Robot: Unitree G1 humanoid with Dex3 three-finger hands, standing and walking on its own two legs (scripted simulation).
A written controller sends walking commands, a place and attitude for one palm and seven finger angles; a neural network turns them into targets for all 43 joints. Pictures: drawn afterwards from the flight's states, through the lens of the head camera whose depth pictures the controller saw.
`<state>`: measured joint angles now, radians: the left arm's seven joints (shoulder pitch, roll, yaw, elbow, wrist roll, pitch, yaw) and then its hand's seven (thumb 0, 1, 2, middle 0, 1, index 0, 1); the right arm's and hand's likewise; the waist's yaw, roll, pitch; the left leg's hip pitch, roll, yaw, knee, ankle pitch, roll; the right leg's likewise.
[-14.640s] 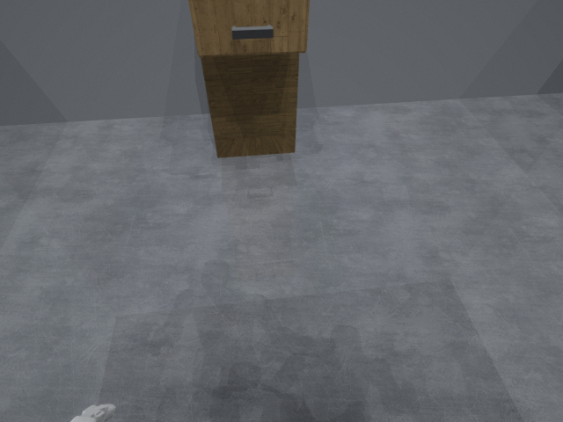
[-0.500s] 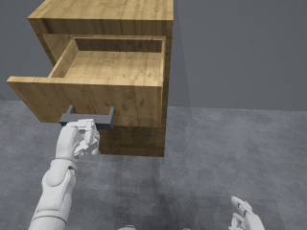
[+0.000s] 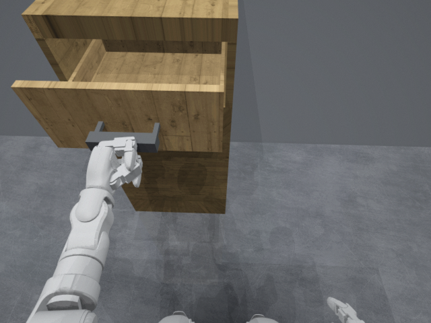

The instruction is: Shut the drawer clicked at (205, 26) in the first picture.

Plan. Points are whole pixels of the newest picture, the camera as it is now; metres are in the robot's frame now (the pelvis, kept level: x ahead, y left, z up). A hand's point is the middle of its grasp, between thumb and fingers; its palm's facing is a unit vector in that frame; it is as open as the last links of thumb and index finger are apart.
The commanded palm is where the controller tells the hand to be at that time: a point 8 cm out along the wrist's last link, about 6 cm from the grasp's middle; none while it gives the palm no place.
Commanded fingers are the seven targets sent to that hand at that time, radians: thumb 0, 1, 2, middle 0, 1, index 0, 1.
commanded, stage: push the drawer shut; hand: left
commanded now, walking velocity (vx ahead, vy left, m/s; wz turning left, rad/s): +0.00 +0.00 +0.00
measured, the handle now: (126, 134) +0.47 +0.19 +0.07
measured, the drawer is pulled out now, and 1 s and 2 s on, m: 0.16 0.04 0.00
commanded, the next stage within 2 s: pull the fist back off the drawer in 1.60 s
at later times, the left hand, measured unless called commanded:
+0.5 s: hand (142, 143) +0.44 +0.15 +0.07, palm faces -0.02 -1.00 -0.04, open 3.3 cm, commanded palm +0.42 +0.21 +0.07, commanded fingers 0.00 0.90 0.90 -1.40 -1.60 -1.40 -1.60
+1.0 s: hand (147, 118) +0.50 +0.15 +0.07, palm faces -0.02 -1.00 -0.03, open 3.3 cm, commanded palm +0.49 +0.20 +0.07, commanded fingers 0.00 0.90 0.90 -1.40 -1.60 -1.40 -1.60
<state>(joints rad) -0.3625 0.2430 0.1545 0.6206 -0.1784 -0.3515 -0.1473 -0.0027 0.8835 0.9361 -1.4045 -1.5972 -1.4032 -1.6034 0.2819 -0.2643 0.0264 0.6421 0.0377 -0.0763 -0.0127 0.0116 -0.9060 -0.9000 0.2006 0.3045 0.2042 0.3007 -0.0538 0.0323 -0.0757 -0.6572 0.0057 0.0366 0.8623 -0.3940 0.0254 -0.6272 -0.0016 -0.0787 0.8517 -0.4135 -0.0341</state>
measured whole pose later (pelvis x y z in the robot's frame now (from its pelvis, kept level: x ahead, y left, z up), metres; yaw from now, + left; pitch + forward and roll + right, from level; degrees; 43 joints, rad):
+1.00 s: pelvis -0.01 +0.00 -0.02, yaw -2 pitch +19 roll -2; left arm -0.90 0.44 0.35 1.18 -0.09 -0.41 -0.17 0.03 0.83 0.91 -1.40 -1.60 -1.40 -1.60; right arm 0.39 -0.28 0.03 0.66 0.00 0.00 0.01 0.01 -0.91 -0.90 0.20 0.30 0.20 0.30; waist -0.17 0.04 -0.10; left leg -0.88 0.03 0.04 0.97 -0.42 0.03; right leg -0.84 0.02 -0.08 0.92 -0.41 -0.03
